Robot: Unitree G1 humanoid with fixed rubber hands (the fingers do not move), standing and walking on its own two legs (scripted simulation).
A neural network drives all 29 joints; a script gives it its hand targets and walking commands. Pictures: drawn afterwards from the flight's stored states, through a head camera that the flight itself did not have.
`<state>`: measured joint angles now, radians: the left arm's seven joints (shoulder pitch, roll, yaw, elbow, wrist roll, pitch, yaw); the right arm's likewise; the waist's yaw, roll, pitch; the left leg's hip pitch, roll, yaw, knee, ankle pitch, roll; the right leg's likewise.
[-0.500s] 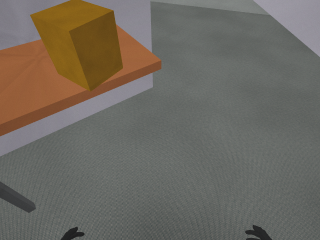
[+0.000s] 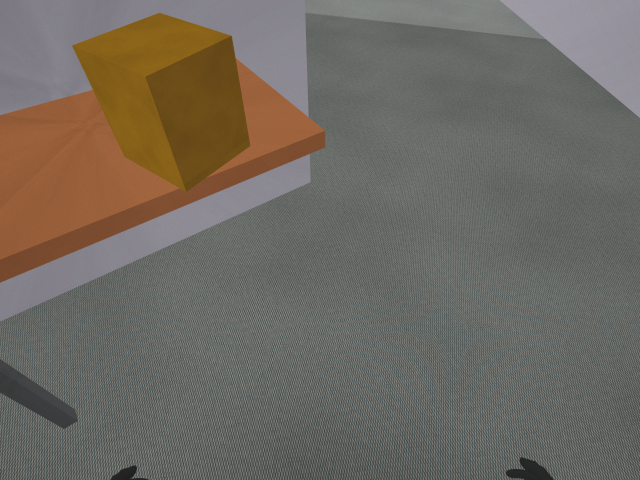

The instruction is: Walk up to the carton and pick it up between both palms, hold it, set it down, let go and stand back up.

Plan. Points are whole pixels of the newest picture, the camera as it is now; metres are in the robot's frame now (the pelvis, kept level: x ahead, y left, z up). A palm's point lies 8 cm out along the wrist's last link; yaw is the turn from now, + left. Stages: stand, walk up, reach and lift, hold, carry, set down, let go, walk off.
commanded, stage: stand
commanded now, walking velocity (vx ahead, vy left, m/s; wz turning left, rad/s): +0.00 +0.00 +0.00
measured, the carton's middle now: (172, 102) +0.82 +0.34 +0.05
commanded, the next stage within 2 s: walk up in 0.78 s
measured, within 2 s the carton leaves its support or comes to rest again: neither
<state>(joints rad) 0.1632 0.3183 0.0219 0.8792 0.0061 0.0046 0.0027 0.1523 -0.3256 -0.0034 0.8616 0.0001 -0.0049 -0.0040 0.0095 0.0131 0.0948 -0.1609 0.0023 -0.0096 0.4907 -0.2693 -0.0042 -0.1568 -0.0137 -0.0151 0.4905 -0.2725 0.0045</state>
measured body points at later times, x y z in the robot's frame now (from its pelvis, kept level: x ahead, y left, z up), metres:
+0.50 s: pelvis +0.00 -0.01 +0.01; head +0.01 -0.02 +0.46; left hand +0.08 +0.28 -0.12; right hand +0.08 -0.31 -0.13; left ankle +0.00 +0.12 -0.74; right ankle +0.00 -0.12 -0.74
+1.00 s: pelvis -0.01 -0.01 +0.01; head +0.00 -0.01 +0.46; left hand +0.07 +0.28 -0.12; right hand +0.05 -0.30 -0.13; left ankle +0.00 +0.12 -0.74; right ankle +0.00 -0.12 -0.74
